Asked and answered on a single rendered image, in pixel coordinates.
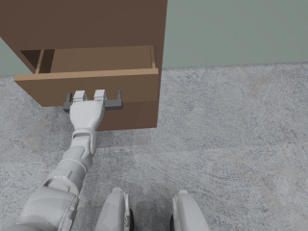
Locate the left robot shin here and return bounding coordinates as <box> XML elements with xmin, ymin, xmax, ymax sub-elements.
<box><xmin>106</xmin><ymin>188</ymin><xmax>130</xmax><ymax>231</ymax></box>

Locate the handle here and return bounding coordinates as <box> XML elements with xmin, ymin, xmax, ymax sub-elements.
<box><xmin>63</xmin><ymin>90</ymin><xmax>123</xmax><ymax>113</ymax></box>

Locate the left robot thigh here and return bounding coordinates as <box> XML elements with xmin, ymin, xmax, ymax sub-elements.
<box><xmin>94</xmin><ymin>191</ymin><xmax>130</xmax><ymax>231</ymax></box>

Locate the robot left hand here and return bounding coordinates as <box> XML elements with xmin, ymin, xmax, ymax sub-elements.
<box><xmin>69</xmin><ymin>90</ymin><xmax>108</xmax><ymax>132</ymax></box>

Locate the robot left forearm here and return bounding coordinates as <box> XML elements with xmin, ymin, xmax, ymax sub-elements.
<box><xmin>18</xmin><ymin>128</ymin><xmax>98</xmax><ymax>224</ymax></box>

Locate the robot left upper arm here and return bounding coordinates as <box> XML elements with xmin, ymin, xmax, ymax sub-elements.
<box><xmin>2</xmin><ymin>186</ymin><xmax>80</xmax><ymax>231</ymax></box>

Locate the drawer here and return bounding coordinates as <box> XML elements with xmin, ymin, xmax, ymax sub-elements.
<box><xmin>13</xmin><ymin>45</ymin><xmax>159</xmax><ymax>107</ymax></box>

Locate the cabinet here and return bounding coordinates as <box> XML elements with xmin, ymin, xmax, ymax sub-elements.
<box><xmin>0</xmin><ymin>0</ymin><xmax>167</xmax><ymax>132</ymax></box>

